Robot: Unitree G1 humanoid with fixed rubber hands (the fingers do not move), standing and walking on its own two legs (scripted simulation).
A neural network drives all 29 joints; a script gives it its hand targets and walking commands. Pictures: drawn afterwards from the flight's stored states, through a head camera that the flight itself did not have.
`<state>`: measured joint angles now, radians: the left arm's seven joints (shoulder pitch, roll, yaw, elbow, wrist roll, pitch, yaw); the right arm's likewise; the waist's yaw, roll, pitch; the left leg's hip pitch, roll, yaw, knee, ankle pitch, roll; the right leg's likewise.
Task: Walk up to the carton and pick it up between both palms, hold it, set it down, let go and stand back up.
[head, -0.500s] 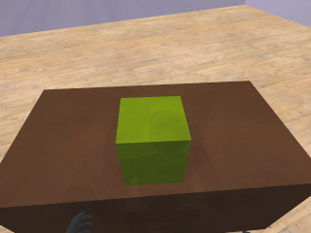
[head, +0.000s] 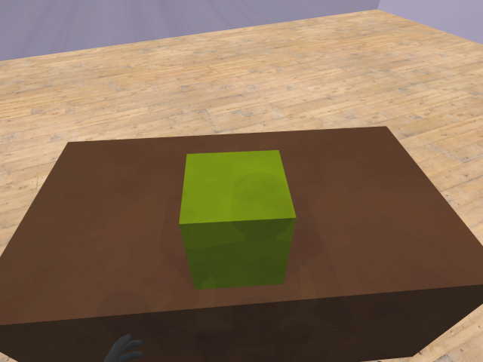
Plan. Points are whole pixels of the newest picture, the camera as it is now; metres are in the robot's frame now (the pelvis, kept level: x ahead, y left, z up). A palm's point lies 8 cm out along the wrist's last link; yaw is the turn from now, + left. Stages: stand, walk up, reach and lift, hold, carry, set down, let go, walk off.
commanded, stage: stand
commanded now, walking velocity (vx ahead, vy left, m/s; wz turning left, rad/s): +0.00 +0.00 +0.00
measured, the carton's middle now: (236, 220) +0.45 +0.03 -0.06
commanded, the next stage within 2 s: none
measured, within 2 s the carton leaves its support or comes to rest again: neither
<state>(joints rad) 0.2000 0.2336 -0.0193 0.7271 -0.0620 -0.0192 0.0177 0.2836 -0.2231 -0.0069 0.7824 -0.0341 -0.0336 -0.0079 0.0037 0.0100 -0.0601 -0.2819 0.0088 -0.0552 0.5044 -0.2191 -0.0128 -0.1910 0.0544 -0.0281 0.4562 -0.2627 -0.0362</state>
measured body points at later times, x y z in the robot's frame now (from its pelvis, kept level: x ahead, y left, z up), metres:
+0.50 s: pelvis -0.01 +0.00 +0.00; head -0.03 +0.00 +0.45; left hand +0.13 +0.25 -0.11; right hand +0.10 -0.25 -0.11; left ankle +0.03 +0.13 -0.74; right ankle -0.01 -0.09 -0.74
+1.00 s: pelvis -0.02 +0.00 +0.00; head -0.05 +0.01 +0.45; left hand +0.11 +0.25 -0.11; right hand +0.08 -0.24 -0.12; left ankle +0.03 +0.13 -0.74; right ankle -0.01 -0.09 -0.74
